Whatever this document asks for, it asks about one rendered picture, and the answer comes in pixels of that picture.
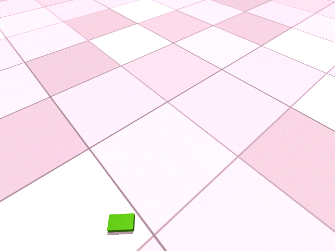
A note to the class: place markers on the small box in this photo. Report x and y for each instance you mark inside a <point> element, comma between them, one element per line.
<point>121,222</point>

